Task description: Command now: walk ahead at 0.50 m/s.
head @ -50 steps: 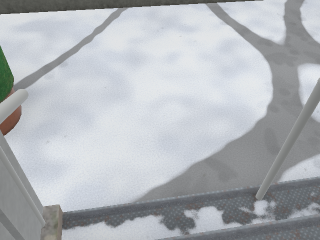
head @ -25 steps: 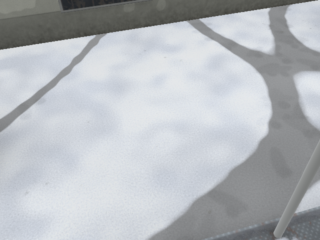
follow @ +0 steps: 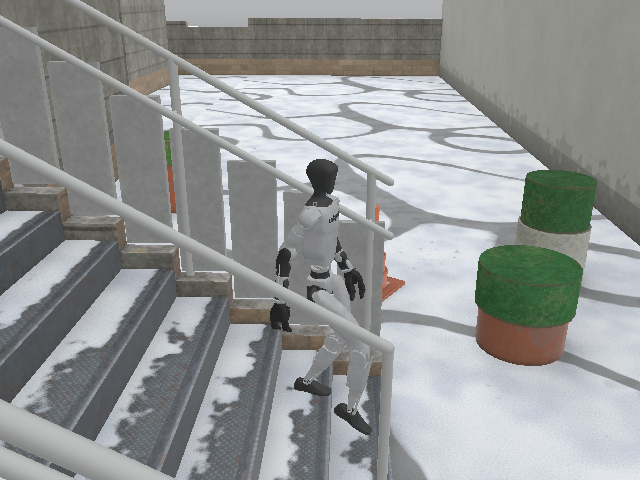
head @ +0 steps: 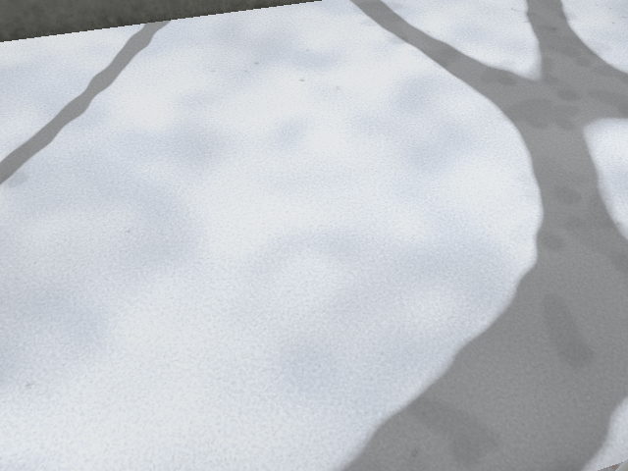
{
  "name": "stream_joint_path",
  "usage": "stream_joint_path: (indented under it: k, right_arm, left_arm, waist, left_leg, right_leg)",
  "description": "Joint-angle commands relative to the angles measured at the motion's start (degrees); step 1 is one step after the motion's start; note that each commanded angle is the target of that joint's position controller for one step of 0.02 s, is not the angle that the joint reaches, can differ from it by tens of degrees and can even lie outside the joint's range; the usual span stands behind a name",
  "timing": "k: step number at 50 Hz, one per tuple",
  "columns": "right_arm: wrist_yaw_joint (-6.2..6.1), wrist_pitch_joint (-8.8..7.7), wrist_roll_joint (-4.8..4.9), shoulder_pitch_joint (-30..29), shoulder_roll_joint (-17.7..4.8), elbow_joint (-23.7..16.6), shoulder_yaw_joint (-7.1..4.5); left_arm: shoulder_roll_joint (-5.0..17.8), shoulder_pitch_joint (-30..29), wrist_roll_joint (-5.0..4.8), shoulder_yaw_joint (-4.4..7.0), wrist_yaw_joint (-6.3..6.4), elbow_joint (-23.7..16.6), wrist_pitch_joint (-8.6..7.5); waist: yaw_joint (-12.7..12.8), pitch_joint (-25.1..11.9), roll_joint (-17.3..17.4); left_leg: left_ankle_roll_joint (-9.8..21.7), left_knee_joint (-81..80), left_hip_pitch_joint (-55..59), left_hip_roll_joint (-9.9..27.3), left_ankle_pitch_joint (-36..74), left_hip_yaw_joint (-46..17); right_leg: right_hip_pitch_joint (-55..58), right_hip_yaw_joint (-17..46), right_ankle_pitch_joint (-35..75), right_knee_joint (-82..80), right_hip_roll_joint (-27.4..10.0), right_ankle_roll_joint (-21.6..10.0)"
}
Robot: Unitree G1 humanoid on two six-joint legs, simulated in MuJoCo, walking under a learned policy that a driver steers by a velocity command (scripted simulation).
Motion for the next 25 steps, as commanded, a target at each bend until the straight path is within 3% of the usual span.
stream_joint_path:
  k: [1, 2, 3, 5, 6, 7, 8, 9, 10, 11, 12, 13, 14, 15, 16, 17, 18, 19, 20, 21, 22, 23, 25]
  right_arm:
    - [-0.65, -0.33, -1.02, -3.3, -6.3, -4.0, -0.67]
    - [-0.67, -0.21, -1.50, -2.1, -7.1, -3.8, -0.47]
    - [-0.53, -0.51, -1.64, -1.7, -7.2, -3.7, -0.52]
    - [-0.37, -0.37, -2.20, 0.9, -6.1, -1.9, -0.05]
    - [-0.37, 0.06, -2.36, 1.7, -6.1, -0.7, -0.07]
    - [-1.14, 0.58, -2.80, 1.4, -6.1, -0.2, 0.10]
    - [-1.81, 1.29, -3.87, 2.8, -6.1, 1.3, 0.54]
    - [-2.29, 1.84, -4.26, 3.6, -7.6, 1.9, 0.31]
    - [-2.28, 1.98, -3.54, -0.6, -8.4, 2.0, 0.14]
    - [-1.27, 1.36, -2.31, -2.9, -6.3, 1.8, -0.30]
    - [-2.11, 1.01, 1.41, 9.6, -4.1, 0.1, -0.09]
    - [-2.66, 0.87, 1.15, 3.4, -7.5, -0.8, -0.15]
    - [-1.95, 1.17, -0.59, -2.4, -8.2, -2.7, -0.48]
    - [-0.78, 1.63, -2.23, -7.1, -9.8, -3.3, -1.03]
    - [-0.22, 2.03, -3.58, -8.4, -9.9, -3.2, -1.66]
    - [0.62, 2.92, -3.21, -8.7, -6.9, -2.1, -1.50]
    - [1.55, 3.89, -3.44, -10.5, -4.7, -2.4, -1.37]
    - [1.85, 4.64, -4.00, -9.7, -2.6, -2.1, -0.65]
    - [2.35, 4.96, -3.43, -8.5, -3.0, -2.6, -0.99]
    - [2.62, 5.20, -2.86, -8.0, -4.4, -2.6, -1.54]
    - [3.18, 4.75, -2.22, -14.0, -6.5, -4.7, -2.75]
    - [3.74, 4.35, -2.23, -16.5, -6.3, -5.5, -2.91]
    - [4.27, 3.93, -3.16, -22.8, -4.7, -7.3, -2.34]
  left_arm:
    - [1.6, -7.3, 0.04, -0.02, -0.73, -3.0, -1.32]
    - [2.2, -9.3, 0.34, -0.19, -1.03, -3.9, -1.79]
    - [2.7, -11.5, 0.03, -0.26, -1.05, -5.0, -2.37]
    - [1.4, -15.9, 0.51, -0.96, -0.72, -8.0, -4.39]
    - [0.9, -15.0, -0.69, -1.13, -0.04, -7.8, -4.43]
    - [2.0, -12.2, -1.21, -0.90, 0.57, -6.9, -4.65]
    - [2.8, -7.5, -1.61, -0.65, 0.88, -5.2, -4.71]
    - [3.9, 2.8, -1.01, 0.11, 1.40, -1.6, -4.65]
    - [5.9, 19.1, -0.62, 1.18, 0.95, 4.4, -3.78]
    - [11.5, 25.8, -0.26, 2.49, 0.16, 6.5, -3.24]
    - [10.8, 25.2, -0.78, 1.62, -0.85, 4.4, -3.68]
    - [8.4, 23.7, -2.01, 1.26, -1.19, 2.0, -3.76]
    - [10.9, 21.1, -1.48, 2.55, 0.11, 1.5, -3.24]
    - [6.5, 11.9, -1.21, 0.78, 0.82, -1.4, -3.42]
    - [5.9, 10.0, -0.69, 0.67, 1.50, -1.4, -4.59]
    - [5.3, 9.1, -0.67, 0.17, 1.67, -0.6, -5.47]
    - [6.8, 10.1, -1.43, 0.44, 1.56, -0.1, -6.12]
    - [8.6, 11.9, -1.57, 1.25, 1.59, 1.0, -6.15]
    - [9.6, 11.7, -1.57, 2.03, 1.81, 1.5, -6.30]
    - [8.9, 11.7, -1.30, 2.12, 1.55, 2.0, -6.41]
    - [4.6, 12.7, -1.86, 1.36, 1.51, 3.6, -6.94]
    - [3.8, 12.7, -1.20, 0.91, 1.45, 3.6, -7.30]
    - [2.3, 12.6, -0.78, 0.45, 1.95, 4.3, -7.10]
  waist:
    - [-1.0, 5.4, 4.5]
    - [-2.5, 6.6, 5.2]
    - [-3.7, 7.8, 4.5]
    - [-7.1, 7.4, 2.1]
    - [-7.8, 8.1, 3.6]
    - [-7.3, 9.0, 3.4]
    - [-5.5, 7.8, 2.2]
    - [-1.2, 5.1, 0.5]
    - [7.5, -3.0, 2.2]
    - [10.8, -5.2, -8.4]
    - [2.4, -16.5, -12.8]
    - [7.0, -17.4, -7.8]
    - [7.1, -12.4, -9.0]
    - [3.3, -5.8, 1.4]
    - [2.0, -1.9, -1.5]
    - [-1.5, 4.6, 3.0]
    - [-1.3, 5.5, 1.3]
    - [-1.8, 2.8, -1.1]
    - [-3.2, 1.1, -2.2]
    - [-3.3, 0.4, -5.0]
    - [-2.3, 2.3, -1.8]
    - [-1.2, 2.7, -2.8]
    - [0.3, 4.0, -0.7]
  left_leg:
    - [5.9, -7.1, -10.1, 10.9, 14.1, -11.9]
    - [6.5, -5.2, -7.7, 11.3, 15.0, -13.1]
    - [5.9, -4.0, -7.8, 11.0, 15.7, -12.0]
    - [5.1, 1.3, -7.3, 9.3, 20.9, -9.4]
    - [5.5, 3.8, -5.0, 9.8, 24.5, -9.0]
    - [5.6, 9.0, -1.0, 9.6, 28.5, -9.1]
    - [6.4, 16.2, 2.6, 10.0, 33.7, -9.4]
    - [6.8, 27.7, 3.0, 9.9, 40.1, -8.9]
    - [5.8, 46.2, -6.6, 9.1, 37.3, -7.1]
    - [2.7, 72.1, -21.2, -2.1, -7.8, -2.0]
    - [1.6, 75.8, -41.7, 0.6, -22.1, -7.2]
    - [1.1, 69.6, -52.5, 4.3, -16.1, -7.3]
    - [0.4, 68.0, -55.2, 6.0, -10.6, -5.4]
    - [-0.5, 53.2, -46.8, 8.4, 0.3, -6.7]
    - [-1.2, 47.1, -39.7, 9.2, 6.4, -9.3]
    - [-4.0, 33.2, -31.2, 10.1, 13.8, -10.5]
    - [-4.9, 27.9, -26.7, 8.9, 15.5, -8.8]
    - [-5.1, 28.4, -23.4, 8.4, 16.0, -6.2]
    - [-4.3, 27.1, -23.6, 8.2, 24.0, -4.5]
    - [-3.2, 28.5, -25.2, 8.7, 28.0, -5.7]
    - [-2.0, 21.2, -32.4, 10.3, 37.3, -11.0]
    - [-1.2, 18.5, -35.8, 9.7, 40.9, -11.7]
    - [-0.9, 10.1, -32.6, 7.9, 54.1, -10.1]
  right_leg:
    - [8.0, -3.5, 11.5, -10.4, 0.8, 0.5]
    - [7.0, -3.2, 11.5, -12.9, 0.4, -0.3]
    - [8.9, -4.4, 11.7, -16.7, 0.7, -0.5]
    - [16.2, -5.3, 10.4, -23.7, 1.5, -0.3]
    - [17.5, -4.9, 8.7, -26.0, 1.0, -0.1]
    - [17.9, -3.2, 6.2, -31.3, -0.4, -0.1]
    - [20.9, -2.9, 4.2, -35.2, -1.2, -0.8]
    - [28.9, -4.1, 1.9, -39.0, -0.1, -1.3]
    - [48.8, -3.9, 8.5, -34.1, -1.4, -2.9]
    - [60.5, 0.3, 21.6, -29.6, -6.7, -6.7]
    - [83.7, 10.2, 44.1, -4.5, -19.8, -10.1]
    - [84.1, 15.2, 23.3, -10.7, -21.4, -13.5]
    - [71.9, 20.2, -8.4, -19.9, -22.6, -18.2]
    - [52.9, 18.4, -29.5, -29.0, -18.5, -15.3]
    - [40.8, 21.1, -20.4, -28.5, -20.8, -16.5]
    - [25.1, 14.1, -14.2, -29.8, -16.4, -14.1]
    - [20.8, 11.4, -12.6, -30.3, -14.5, -13.0]
    - [20.1, 9.4, -9.5, -31.0, -13.6, -12.8]
    - [21.3, 6.1, -8.4, -29.1, -12.8, -12.0]
    - [23.3, 6.8, -8.4, -27.8, -13.1, -11.3]
    - [28.0, 6.0, -17.8, -25.7, -10.7, -9.3]
    - [31.0, 6.7, -22.5, -24.8, -11.0, -8.7]
    - [26.7, 3.4, -38.3, -23.5, -8.9, -6.5]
